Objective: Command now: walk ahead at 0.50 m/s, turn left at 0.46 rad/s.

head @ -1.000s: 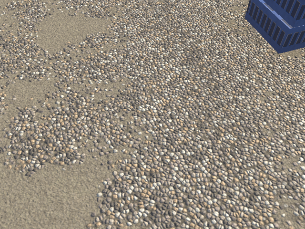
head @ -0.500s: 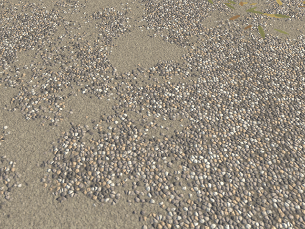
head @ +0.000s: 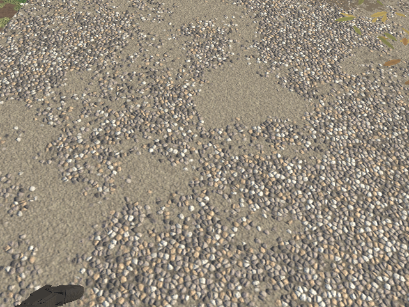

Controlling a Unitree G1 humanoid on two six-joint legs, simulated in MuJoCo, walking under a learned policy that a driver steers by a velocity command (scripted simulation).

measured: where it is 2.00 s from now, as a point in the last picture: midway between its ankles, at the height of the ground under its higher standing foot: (230, 255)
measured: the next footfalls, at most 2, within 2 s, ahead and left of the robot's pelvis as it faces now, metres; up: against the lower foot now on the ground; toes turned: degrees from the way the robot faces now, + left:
right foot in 0.16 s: +0.28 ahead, -0.14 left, +0.00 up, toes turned +3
left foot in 0.64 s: +0.56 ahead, +0.05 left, +0.00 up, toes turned -16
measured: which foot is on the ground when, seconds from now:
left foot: down 0.00-0.18, up 0.20-0.62, down 0.64-1.00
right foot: up 0.00-0.14, down 0.16-0.64, up 0.66-1.00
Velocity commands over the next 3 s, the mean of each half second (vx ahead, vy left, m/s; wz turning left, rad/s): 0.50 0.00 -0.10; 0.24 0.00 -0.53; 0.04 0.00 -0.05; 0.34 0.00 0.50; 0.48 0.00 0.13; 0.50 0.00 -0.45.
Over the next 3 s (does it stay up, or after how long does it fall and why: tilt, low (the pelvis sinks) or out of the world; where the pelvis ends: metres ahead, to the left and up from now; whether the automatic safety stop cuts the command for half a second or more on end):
stays up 1.19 -0.19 -0.03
